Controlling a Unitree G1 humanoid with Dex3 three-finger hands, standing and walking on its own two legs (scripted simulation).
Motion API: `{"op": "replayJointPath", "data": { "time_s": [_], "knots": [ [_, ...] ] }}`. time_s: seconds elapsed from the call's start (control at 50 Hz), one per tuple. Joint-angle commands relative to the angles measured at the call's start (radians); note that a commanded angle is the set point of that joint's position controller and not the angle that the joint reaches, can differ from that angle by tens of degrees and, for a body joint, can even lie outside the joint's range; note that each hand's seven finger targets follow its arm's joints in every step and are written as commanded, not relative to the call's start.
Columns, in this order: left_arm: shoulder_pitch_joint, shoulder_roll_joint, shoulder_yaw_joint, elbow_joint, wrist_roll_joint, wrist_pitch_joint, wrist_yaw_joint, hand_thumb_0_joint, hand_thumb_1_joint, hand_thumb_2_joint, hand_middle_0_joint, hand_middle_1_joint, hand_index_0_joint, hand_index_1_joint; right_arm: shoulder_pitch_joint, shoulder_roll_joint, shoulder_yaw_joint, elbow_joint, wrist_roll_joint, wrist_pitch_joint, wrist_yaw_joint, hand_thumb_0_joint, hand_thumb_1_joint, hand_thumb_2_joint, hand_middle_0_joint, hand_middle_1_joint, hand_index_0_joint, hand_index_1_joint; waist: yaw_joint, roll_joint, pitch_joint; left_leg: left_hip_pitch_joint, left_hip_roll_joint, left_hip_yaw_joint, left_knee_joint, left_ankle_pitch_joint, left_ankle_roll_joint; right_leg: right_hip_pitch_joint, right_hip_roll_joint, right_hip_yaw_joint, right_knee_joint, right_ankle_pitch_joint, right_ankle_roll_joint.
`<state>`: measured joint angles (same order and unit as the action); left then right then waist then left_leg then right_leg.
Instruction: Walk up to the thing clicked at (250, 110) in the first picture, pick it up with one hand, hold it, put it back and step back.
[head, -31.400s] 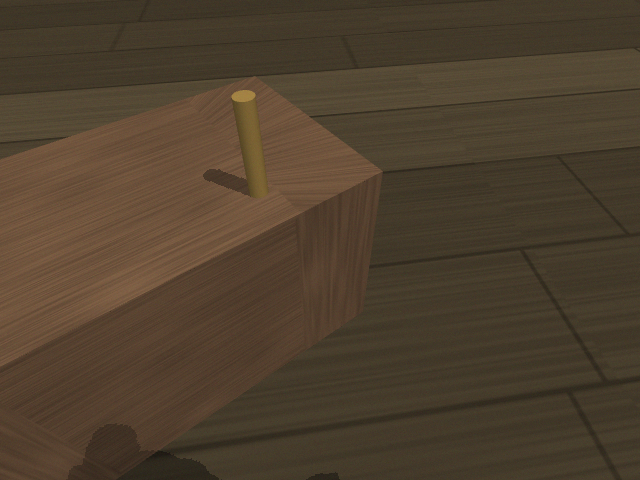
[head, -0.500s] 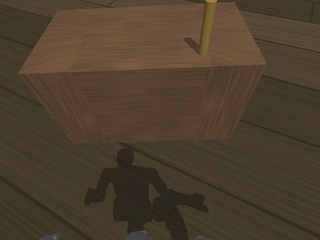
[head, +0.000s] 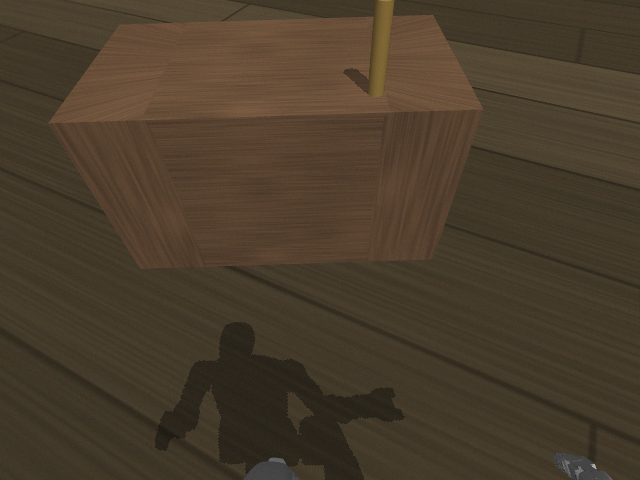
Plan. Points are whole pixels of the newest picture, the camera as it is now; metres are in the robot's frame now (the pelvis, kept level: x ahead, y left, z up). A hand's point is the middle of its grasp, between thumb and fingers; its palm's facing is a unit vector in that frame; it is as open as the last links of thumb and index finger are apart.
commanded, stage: step back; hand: right
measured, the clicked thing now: (379, 49) +1.08 -0.11 +0.01
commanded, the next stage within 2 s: stand in 1.04 s
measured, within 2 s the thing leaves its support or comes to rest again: neither
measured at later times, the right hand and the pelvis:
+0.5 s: hand out of the picture +0.04 -0.26 -0.14, palm faces -0.07 +0.93 -0.36, open 7.4 cm; pelvis -0.02 +0.00 +0.01, yaw +4 degrees
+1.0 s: hand (500, 474) +0.17 -0.21 -0.13, palm faces -0.09 +0.93 -0.35, open 7.4 cm; pelvis +0.03 +0.02 +0.02, yaw +4 degrees
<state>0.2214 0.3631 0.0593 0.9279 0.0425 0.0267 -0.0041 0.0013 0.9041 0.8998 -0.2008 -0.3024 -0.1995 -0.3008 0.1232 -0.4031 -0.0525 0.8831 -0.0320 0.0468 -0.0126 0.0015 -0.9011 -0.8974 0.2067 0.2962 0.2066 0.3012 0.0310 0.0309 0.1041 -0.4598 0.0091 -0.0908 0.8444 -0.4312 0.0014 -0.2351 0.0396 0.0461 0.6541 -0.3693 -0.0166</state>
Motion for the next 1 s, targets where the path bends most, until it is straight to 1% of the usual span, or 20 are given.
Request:
{"op": "replayJointPath", "data": {
  "time_s": [0.0, 0.08, 0.16, 0.18, 0.2, 0.22, 0.28, 0.36, 0.4, 0.42, 0.44, 0.46, 0.48, 0.58, 0.64, 0.66, 0.68, 0.7, 0.8, 0.98],
  "knots": [
    [-0.145, 0.291, 0.079, -0.101, 0.006, -0.058, 0.024, 0.000, 0.900, 0.900, -0.200, -0.300, -0.200, -0.300, 0.016, -0.180, -0.044, -0.033, 0.018, -0.031, -0.003, 0.000, -0.900, -0.900, 0.200, 0.300, 0.200, 0.300, -0.022, -0.140, -0.001, 0.013, -0.044, -0.053, 0.145, -0.013, 0.000, -0.159, -0.283, 0.262, -0.313, -0.103, -0.163],
    [-0.069, 0.303, 0.084, -0.078, 0.015, -0.061, 0.012, 0.000, 0.900, 0.900, -0.200, -0.300, -0.200, -0.300, 0.002, -0.182, -0.043, -0.022, -0.001, -0.050, 0.016, 0.000, -0.900, -0.900, 0.200, 0.300, 0.200, 0.300, 0.031, -0.207, -0.017, -0.007, -0.016, 0.005, -0.065, -0.059, -0.017, -0.030, -0.287, 0.288, -0.337, -0.319, -0.166],
    [-0.087, 0.255, 0.048, -0.067, 0.000, -0.041, 0.001, 0.000, 0.900, 0.900, -0.200, -0.300, -0.200, -0.300, 0.103, -0.161, -0.056, 0.045, -0.005, -0.080, 0.016, 0.000, -0.900, -0.900, 0.200, 0.300, 0.200, 0.300, -0.027, -0.149, -0.058, 0.324, -0.048, 0.082, -0.456, 0.065, 0.012, -0.126, -0.213, 0.138, -0.199, -0.161, -0.104],
    [-0.067, 0.206, 0.029, -0.066, -0.006, -0.039, -0.002, 0.000, 0.900, 0.900, -0.200, -0.300, -0.200, -0.300, 0.122, -0.202, -0.069, 0.052, -0.013, -0.087, 0.012, 0.000, -0.900, -0.900, 0.200, 0.300, 0.200, 0.300, -0.042, -0.022, -0.077, 0.422, 0.058, -0.121, -0.502, -0.013, 0.048, -0.258, -0.150, 0.067, -0.089, -0.150, -0.059],
    [-0.125, 0.184, 0.026, -0.066, -0.026, -0.039, -0.002, 0.000, 0.900, 0.900, -0.200, -0.300, -0.200, -0.300, 0.117, -0.268, -0.074, 0.050, -0.013, -0.091, 0.011, 0.000, -0.900, -0.900, 0.200, 0.300, 0.200, 0.300, -0.059, 0.124, -0.076, 0.328, 0.239, -0.436, -0.625, -0.338, 0.143, -0.307, -0.046, -0.042, 0.077, -0.174, -0.007],
    [-0.152, 0.252, 0.050, -0.060, -0.016, -0.037, 0.003, 0.000, 0.900, 0.900, -0.200, -0.300, -0.200, -0.300, 0.112, -0.306, -0.083, 0.040, -0.013, -0.094, 0.013, 0.000, -0.900, -0.900, 0.200, 0.300, 0.200, 0.300, -0.066, 0.074, -0.017, 0.197, 0.307, -0.508, -0.668, -0.431, 0.209, -0.264, -0.069, 0.010, 0.196, -0.203, -0.009],
    [-0.096, 0.219, 0.041, -0.032, -0.026, -0.049, -0.007, 0.000, 0.900, 0.900, -0.200, -0.300, -0.200, -0.300, 0.057, -0.233, -0.060, 0.035, -0.014, -0.107, 0.008, 0.000, -0.900, -0.900, 0.200, 0.300, 0.200, 0.300, -0.023, 0.071, -0.020, 0.237, 0.224, -0.313, -0.605, -0.155, 0.166, -0.219, -0.096, 0.011, 0.144, -0.103, -0.008],
    [-0.061, 0.202, 0.045, 0.004, -0.019, -0.057, -0.009, 0.000, 0.900, 0.900, -0.200, -0.300, -0.200, -0.300, 0.051, -0.227, -0.064, 0.035, -0.012, -0.088, 0.015, 0.000, -0.900, -0.900, 0.200, 0.300, 0.200, 0.300, -0.029, 0.143, -0.064, 0.161, 0.175, -0.188, -0.549, -0.042, 0.138, -0.018, -0.042, -0.072, -0.068, -0.050, 0.000],
    [-0.026, 0.189, 0.047, 0.029, -0.012, -0.069, 0.003, 0.000, 0.900, 0.900, -0.200, -0.300, -0.200, -0.300, 0.024, -0.181, -0.047, 0.031, 0.007, -0.073, 0.016, 0.000, -0.900, -0.900, 0.200, 0.300, 0.200, 0.300, 0.015, 0.086, -0.094, 0.103, 0.129, -0.102, -0.423, 0.076, 0.087, 0.160, -0.016, -0.090, -0.266, 0.083, -0.015],
    [0.018, 0.215, 0.057, 0.041, -0.006, -0.075, 0.011, 0.000, 0.900, 0.900, -0.200, -0.300, -0.200, -0.300, 0.030, -0.140, -0.031, 0.020, 0.014, -0.073, 0.013, 0.000, -0.900, -0.900, 0.200, 0.300, 0.200, 0.300, 0.035, 0.017, -0.132, 0.034, 0.093, -0.068, -0.317, 0.107, 0.054, 0.270, -0.074, 0.008, -0.284, 0.081, -0.027],
    [0.033, 0.293, 0.074, 0.042, 0.002, -0.079, 0.016, 0.000, 0.900, 0.900, -0.200, -0.300, -0.200, -0.300, 0.012, -0.109, -0.022, 0.007, 0.016, -0.075, 0.012, 0.000, -0.900, -0.900, 0.200, 0.300, 0.200, 0.300, 0.051, -0.152, -0.118, -0.135, -0.034, -0.001, -0.148, -0.019, 0.017, 0.299, -0.239, 0.300, -0.365, -0.107, -0.099],
    [-0.005, 0.342, 0.084, 0.029, 0.000, -0.080, 0.013, 0.000, 0.900, 0.900, -0.200, -0.300, -0.200, -0.300, 0.021, -0.140, -0.032, 0.016, 0.007, -0.070, 0.002, 0.000, -0.900, -0.900, 0.200, 0.300, 0.200, 0.300, 0.040, -0.175, -0.058, -0.119, -0.031, 0.009, -0.002, -0.141, 0.011, 0.162, -0.404, 0.443, -0.430, -0.275, -0.193],
    [-0.057, 0.334, 0.083, 0.001, -0.002, -0.083, 0.012, 0.000, 0.900, 0.900, -0.200, -0.300, -0.200, -0.300, 0.052, -0.174, -0.042, 0.032, 0.002, -0.074, -0.001, 0.000, -0.900, -0.900, 0.200, 0.300, 0.200, 0.300, 0.017, -0.126, -0.015, -0.093, 0.009, -0.023, 0.045, -0.123, 0.004, 0.088, -0.448, 0.461, -0.420, -0.224, -0.241],
    [-0.132, 0.274, 0.052, -0.010, -0.009, -0.086, 0.007, 0.000, 0.900, 0.900, -0.200, -0.300, -0.200, -0.300, 0.096, -0.134, -0.036, 0.077, 0.003, -0.088, 0.017, 0.000, -0.900, -0.900, 0.200, 0.300, 0.200, 0.300, -0.019, -0.189, -0.051, 0.134, 0.025, 0.068, -0.170, 0.020, 0.001, -0.023, -0.286, 0.132, -0.308, 0.180, -0.149],
    [-0.152, 0.230, 0.027, -0.018, -0.021, -0.067, 0.002, 0.000, 0.900, 0.900, -0.200, -0.300, -0.200, -0.300, 0.113, -0.126, -0.043, 0.105, -0.003, -0.094, 0.009, 0.000, -0.900, -0.900, 0.200, 0.300, 0.200, 0.300, -0.055, -0.118, -0.095, 0.327, -0.004, 0.100, -0.419, 0.269, 0.005, -0.072, -0.208, 0.024, -0.151, 0.318, -0.081],
    [-0.138, 0.201, 0.017, -0.020, -0.027, -0.063, 0.003, 0.000, 0.900, 0.900, -0.200, -0.300, -0.200, -0.300, 0.104, -0.150, -0.050, 0.103, -0.008, -0.098, 0.002, 0.000, -0.900, -0.900, 0.200, 0.300, 0.200, 0.300, -0.048, -0.065, -0.125, 0.380, 0.070, 0.013, -0.431, 0.344, 0.029, -0.099, -0.170, -0.007, -0.084, 0.332, -0.051],
    [-0.121, 0.167, 0.005, -0.016, -0.045, -0.056, 0.003, 0.000, 0.900, 0.900, -0.200, -0.300, -0.200, -0.300, 0.055, -0.191, -0.044, 0.084, -0.006, -0.104, -0.001, 0.000, -0.900, -0.900, 0.200, 0.300, 0.200, 0.300, -0.020, 0.051, -0.144, 0.314, 0.210, -0.187, -0.490, 0.317, 0.086, -0.089, -0.090, -0.043, -0.037, 0.160, 0.001],
    [-0.114, 0.196, 0.018, 0.013, -0.048, -0.049, 0.009, 0.000, 0.900, 0.900, -0.200, -0.300, -0.200, -0.300, 0.007, -0.233, -0.046, 0.079, 0.006, -0.101, 0.002, 0.000, -0.900, -0.900, 0.200, 0.300, 0.200, 0.300, -0.005, 0.066, -0.127, 0.204, 0.270, -0.221, -0.491, 0.284, 0.163, 0.006, -0.069, -0.043, -0.044, -0.024, -0.001],
    [-0.108, 0.233, 0.017, 0.059, -0.036, -0.069, 0.014, 0.000, 0.900, 0.900, -0.200, -0.300, -0.200, -0.300, -0.068, -0.163, -0.019, 0.098, 0.013, -0.093, -0.001, 0.000, -0.900, -0.900, 0.200, 0.300, 0.200, 0.300, -0.007, 0.048, -0.151, 0.241, 0.118, 0.001, -0.381, 0.511, 0.039, 0.123, -0.142, 0.022, -0.208, 0.358, -0.022],
    [-0.149, 0.219, 0.008, 0.085, -0.031, -0.063, 0.021, 0.000, 0.900, 0.900, -0.200, -0.300, -0.200, -0.300, -0.120, -0.141, -0.021, 0.134, 0.018, -0.082, -0.002, 0.000, -0.900, -0.900, 0.200, 0.300, 0.200, 0.300, -0.019, -0.028, -0.197, 0.351, 0.123, 0.041, -0.398, 0.557, 0.043, 0.127, -0.154, 0.010, -0.237, 0.446, -0.013]
  ]
}}
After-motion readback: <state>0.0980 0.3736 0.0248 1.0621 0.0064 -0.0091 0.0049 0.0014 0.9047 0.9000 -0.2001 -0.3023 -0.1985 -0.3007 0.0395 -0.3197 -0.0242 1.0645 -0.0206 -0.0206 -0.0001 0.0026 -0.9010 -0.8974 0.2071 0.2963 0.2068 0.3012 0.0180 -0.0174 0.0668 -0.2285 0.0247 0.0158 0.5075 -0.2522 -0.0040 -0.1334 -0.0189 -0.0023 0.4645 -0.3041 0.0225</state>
